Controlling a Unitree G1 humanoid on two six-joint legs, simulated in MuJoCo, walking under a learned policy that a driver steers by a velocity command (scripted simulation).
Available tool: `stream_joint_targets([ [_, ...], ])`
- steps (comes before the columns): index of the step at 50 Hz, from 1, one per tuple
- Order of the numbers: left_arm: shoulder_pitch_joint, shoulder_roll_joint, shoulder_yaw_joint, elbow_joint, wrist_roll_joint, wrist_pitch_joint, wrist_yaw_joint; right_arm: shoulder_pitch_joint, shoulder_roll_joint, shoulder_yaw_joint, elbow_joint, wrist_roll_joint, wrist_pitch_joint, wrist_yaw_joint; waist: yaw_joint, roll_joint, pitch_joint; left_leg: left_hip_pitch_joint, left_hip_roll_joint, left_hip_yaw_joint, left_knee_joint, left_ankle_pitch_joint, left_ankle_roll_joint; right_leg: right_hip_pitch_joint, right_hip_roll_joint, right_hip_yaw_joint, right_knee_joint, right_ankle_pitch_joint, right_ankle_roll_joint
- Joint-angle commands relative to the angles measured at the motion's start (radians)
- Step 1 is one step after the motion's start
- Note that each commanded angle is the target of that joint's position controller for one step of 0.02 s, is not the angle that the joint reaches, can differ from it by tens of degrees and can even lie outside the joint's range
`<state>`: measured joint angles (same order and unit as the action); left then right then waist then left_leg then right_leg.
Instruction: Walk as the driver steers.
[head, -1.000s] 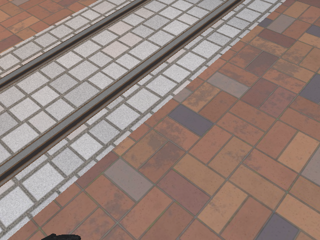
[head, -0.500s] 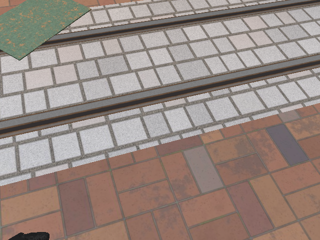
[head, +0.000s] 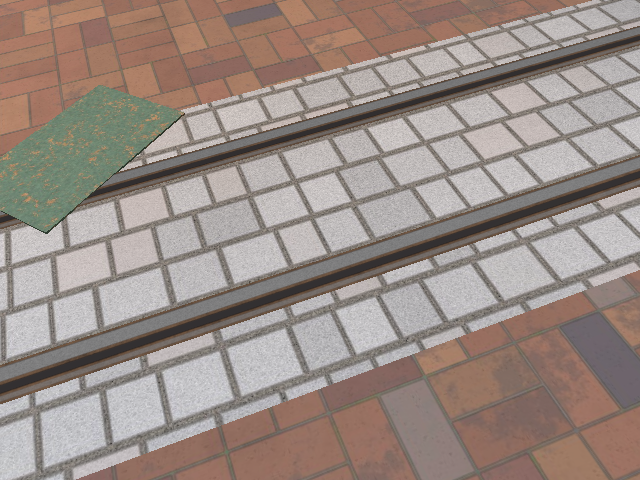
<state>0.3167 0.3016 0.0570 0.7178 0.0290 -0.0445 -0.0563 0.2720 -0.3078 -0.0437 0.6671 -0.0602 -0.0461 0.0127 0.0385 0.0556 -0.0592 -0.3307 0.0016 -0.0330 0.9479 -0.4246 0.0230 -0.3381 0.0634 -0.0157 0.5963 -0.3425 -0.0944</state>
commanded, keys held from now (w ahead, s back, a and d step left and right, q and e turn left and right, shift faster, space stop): e+shift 0.30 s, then q+shift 0.70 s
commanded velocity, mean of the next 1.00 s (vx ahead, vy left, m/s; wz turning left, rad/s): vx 0.16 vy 0.00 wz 0.03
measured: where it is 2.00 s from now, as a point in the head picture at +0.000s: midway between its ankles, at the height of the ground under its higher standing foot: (265, 386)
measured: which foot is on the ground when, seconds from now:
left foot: up 0.00-0.32, down 0.34-0.74, up 0.76-1.00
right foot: down 0.00-0.34, up 0.36-0.70, down 0.72-1.00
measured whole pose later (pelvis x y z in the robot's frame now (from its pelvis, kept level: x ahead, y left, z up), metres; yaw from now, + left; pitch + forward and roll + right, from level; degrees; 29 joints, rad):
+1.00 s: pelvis +0.28 -0.10 +0.01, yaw +5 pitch +1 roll +0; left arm 0.12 0.24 0.04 0.63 0.03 0.01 0.05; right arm 0.24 -0.35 -0.10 0.62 0.03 0.07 -0.01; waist 0.00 0.04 0.06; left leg -0.58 0.06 -0.04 1.10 -0.32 -0.14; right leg -0.23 -0.02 -0.11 0.42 -0.21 -0.03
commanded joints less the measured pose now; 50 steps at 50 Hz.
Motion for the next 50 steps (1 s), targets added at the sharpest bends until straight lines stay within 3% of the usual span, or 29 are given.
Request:
stream_joint_targets([
  [1, 0.159, 0.205, 0.063, -0.026, -0.004, -0.011, 0.023, -0.174, -0.108, -0.013, -0.141, 0.002, -0.056, 0.013, 0.038, -0.071, 0.086, -0.606, 0.034, -0.046, 0.233, 0.081, -0.012, 0.46, -0.32, 0.65, -0.368, -0.05, -0.201],
  [2, 0.152, 0.142, 0.039, -0.058, -0.076, -0.037, 0.034, -0.227, -0.08, -0.018, -0.18, 0.078, -0.097, 0.002, 0.036, -0.079, 0.088, -0.607, 0.011, -0.07, 0.181, 0.101, -0.019, 0.464, -0.286, 0.612, -0.367, 0.109, -0.229],
  [3, 0.118, 0.122, 0.028, -0.054, -0.078, -0.042, 0.046, -0.238, -0.089, -0.018, -0.176, 0.074, -0.107, 0.001, 0.002, -0.094, 0.09, -0.58, 0.019, -0.074, 0.127, 0.14, -0.031, 0.448, -0.261, 0.534, -0.35, 0.299, -0.208],
  [5, 0.09, 0.13, 0.032, -0.055, -0.066, -0.026, 0.068, -0.238, -0.087, -0.022, -0.157, 0.048, -0.097, 0.004, -0.028, -0.106, 0.086, -0.512, -0.005, -0.033, 0.026, 0.189, -0.052, 0.379, -0.209, 0.414, -0.316, 0.58, -0.162],
  [7, 0.08, 0.138, 0.038, -0.046, -0.06, 0.0, 0.089, -0.311, -0.038, -0.009, -0.171, 0.04, -0.087, 0.004, -0.024, -0.108, 0.098, -0.39, -0.076, 0.028, -0.141, 0.284, -0.065, 0.23, -0.125, 0.33, -0.282, 0.751, -0.111],
  [9, 0.103, 0.147, 0.047, -0.031, -0.067, 0.026, 0.109, -0.379, -0.004, -0.003, -0.186, 0.046, -0.081, 0.012, 0.0, -0.145, 0.069, -0.222, -0.147, 0.057, -0.32, 0.423, -0.063, 0.113, -0.06, 0.307, -0.248, 0.765, -0.033],
  [12, 0.119, 0.156, 0.06, -0.02, -0.072, 0.05, 0.128, -0.406, -0.045, -0.027, -0.191, 0.07, -0.074, 0.018, 0.004, -0.188, 0.025, -0.047, -0.184, 0.014, -0.461, 0.52, -0.055, 0.098, -0.055, 0.399, -0.207, 0.691, 0.047],
  [14, 0.042, 0.161, 0.069, -0.053, -0.074, 0.048, 0.134, -0.351, -0.096, -0.05, -0.179, 0.072, -0.073, 0.004, -0.04, -0.198, 0.0, 0.039, -0.151, -0.038, -0.519, 0.522, -0.04, 0.137, -0.054, 0.452, -0.117, 0.732, 0.077],
  [15, -0.005, 0.156, 0.07, -0.075, -0.071, 0.044, 0.133, -0.266, -0.116, -0.06, -0.159, 0.068, -0.073, -0.008, -0.08, -0.207, -0.053, 0.13, -0.121, -0.047, -0.558, 0.564, -0.032, 0.162, -0.035, 0.454, -0.019, 0.768, 0.093],
  [16, -0.037, 0.128, 0.058, -0.088, -0.062, 0.038, 0.122, -0.098, -0.13, -0.063, -0.116, 0.053, -0.073, -0.017, -0.155, -0.189, -0.177, 0.315, -0.045, -0.055, -0.603, 0.71, 0.006, 0.192, -0.005, 0.395, 0.182, 0.712, 0.108],
  [17, 0.03, -0.005, 0.017, -0.098, -0.024, 0.038, 0.108, -0.018, -0.141, -0.048, -0.095, 0.036, -0.068, -0.021, -0.117, -0.009, -0.308, 0.585, 0.188, -0.243, -0.443, 1.005, 0.078, 0.038, 0.069, 0.311, 0.466, -0.027, 0.125],
  [18, 0.29, -0.011, 0.01, -0.081, -0.027, 0.038, 0.096, 0.003, -0.148, -0.042, -0.088, 0.002, -0.061, -0.012, -0.008, 0.294, -0.436, 0.764, 0.453, -0.678, -0.432, 1.326, 0.326, -0.15, 0.177, 0.316, 0.786, -0.484, 0.16],
  [19, 0.356, 0.098, 0.019, -0.029, -0.05, 0.05, 0.086, -0.071, -0.133, -0.047, -0.081, 0.036, -0.055, -0.005, 0.011, 0.182, -0.454, 0.69, 0.484, -0.802, -0.476, 0.885, 0.404, -0.209, 0.063, 0.335, 0.938, -0.337, 0.173],
  [20, 0.194, 0.142, 0.024, -0.022, -0.047, 0.062, 0.084, -0.125, -0.041, -0.026, -0.106, 0.044, -0.047, -0.005, -0.044, 0.057, -0.325, 0.55, 0.344, -0.637, -0.534, 0.654, 0.341, -0.218, 0.02, 0.26, 0.909, -0.253, 0.179],
  [21, 0.064, 0.138, 0.022, -0.047, -0.029, 0.07, 0.089, -0.163, 0.003, -0.001, -0.094, 0.048, -0.036, 0.001, -0.046, -0.047, -0.198, 0.376, 0.242, -0.509, -0.576, 0.513, 0.265, -0.215, -0.004, 0.202, 0.824, -0.175, 0.174],
  [23, -0.059, 0.113, 0.016, -0.117, -0.001, 0.064, 0.093, -0.196, -0.063, -0.014, -0.081, 0.068, -0.019, 0.006, -0.016, -0.04, -0.013, 0.147, 0.134, -0.445, -0.636, 0.529, 0.214, -0.18, -0.023, 0.148, 0.631, -0.106, 0.168],
  [24, -0.077, 0.088, 0.008, -0.13, -0.002, 0.054, 0.093, -0.175, -0.094, -0.031, -0.073, 0.066, -0.014, 0.005, -0.016, -0.015, 0.014, 0.116, 0.101, -0.418, -0.647, 0.592, 0.202, -0.158, -0.021, 0.133, 0.52, -0.113, 0.162],
  [27, -0.101, 0.04, -0.009, -0.134, -0.012, 0.035, 0.104, -0.146, -0.136, -0.057, -0.064, 0.063, 0.002, -0.004, -0.009, 0.035, -0.055, 0.129, 0.096, -0.423, -0.633, 0.729, 0.219, -0.072, 0.006, 0.121, 0.283, -0.165, 0.165],
  [30, -0.127, 0.076, 0.001, -0.132, -0.025, 0.05, 0.1, -0.156, -0.174, -0.08, -0.084, 0.083, 0.033, -0.016, -0.006, 0.065, -0.076, 0.061, 0.093, -0.482, -0.674, 0.397, 0.199, 0.015, 0.021, 0.137, 0.173, -0.036, 0.153],
  [33, -0.185, 0.077, 0.007, -0.149, -0.027, 0.047, 0.085, -0.133, -0.168, -0.088, -0.088, 0.093, 0.061, -0.032, -0.021, 0.087, -0.027, -0.014, 0.062, -0.523, -0.689, 0.147, 0.158, 0.078, 0.03, 0.143, 0.039, 0.043, 0.139],
  [35, -0.154, 0.079, 0.017, -0.136, -0.033, 0.032, 0.077, -0.124, -0.153, -0.087, -0.092, 0.097, 0.076, -0.044, 0.001, 0.086, -0.024, -0.071, 0.023, -0.525, -0.646, 0.048, 0.107, 0.203, 0.009, 0.138, -0.137, 0.147, 0.112],
  [36, -0.128, 0.111, 0.03, -0.131, -0.028, 0.029, 0.08, -0.089, -0.125, -0.079, -0.087, 0.099, 0.079, -0.045, 0.004, 0.04, -0.036, -0.143, -0.028, -0.479, -0.558, -0.081, 0.058, 0.301, -0.086, 0.187, -0.221, 0.149, 0.07],
  [37, -0.122, 0.185, 0.043, -0.14, 0.007, 0.034, 0.085, -0.063, -0.074, -0.067, -0.104, 0.102, 0.078, -0.045, -0.017, -0.18, -0.063, -0.288, -0.137, -0.299, -0.312, -0.208, 0.005, 0.36, -0.328, 0.434, -0.292, 0.064, -0.053],
  [38, -0.189, 0.175, 0.041, -0.155, 0.048, 0.033, 0.08, -0.026, -0.123, -0.084, -0.109, 0.097, 0.065, -0.042, -0.053, -0.302, -0.027, -0.324, -0.148, -0.179, -0.046, -0.174, -0.033, 0.219, -0.449, 0.574, -0.35, 0.084, -0.136],
  [39, -0.263, 0.117, 0.025, -0.179, 0.044, 0.027, 0.085, 0.001, -0.184, -0.103, -0.089, 0.092, 0.065, -0.04, -0.087, -0.257, 0.008, -0.313, -0.076, -0.137, 0.098, -0.101, -0.063, 0.157, -0.431, 0.502, -0.346, 0.111, -0.136],
  [40, -0.311, 0.071, 0.013, -0.189, 0.024, 0.024, 0.091, 0.032, -0.191, -0.108, -0.061, 0.091, 0.075, -0.042, -0.099, -0.204, 0.029, -0.302, -0.06, -0.113, 0.162, -0.035, -0.083, 0.13, -0.357, 0.39, -0.33, 0.124, -0.097],
  [42, -0.329, 0.052, 0.005, -0.189, -0.006, 0.026, 0.1, 0.073, -0.146, -0.099, -0.039, 0.082, 0.096, -0.045, -0.097, -0.172, 0.041, -0.333, -0.034, -0.075, 0.326, 0.04, -0.12, 0.144, -0.298, 0.26, -0.306, 0.236, -0.079],
  [47, -0.199, 0.089, 0.021, -0.148, 0.002, 0.045, 0.114, -0.079, -0.09, -0.066, -0.131, 0.091, 0.096, -0.025, -0.003, -0.168, 0.037, -0.407, 0.058, -0.001, 0.207, 0.114, -0.179, 0.288, -0.31, 0.129, -0.299, 0.383, -0.134],
  [50, -0.18, 0.135, 0.043, -0.131, -0.002, 0.05, 0.104, -0.11, -0.068, -0.051, -0.162, 0.085, 0.095, -0.006, 0.01, -0.178, 0.012, -0.342, 0.09, 0.023, 0.077, 0.088, -0.169, 0.315, -0.35, 0.077, -0.286, 0.445, -0.148],
])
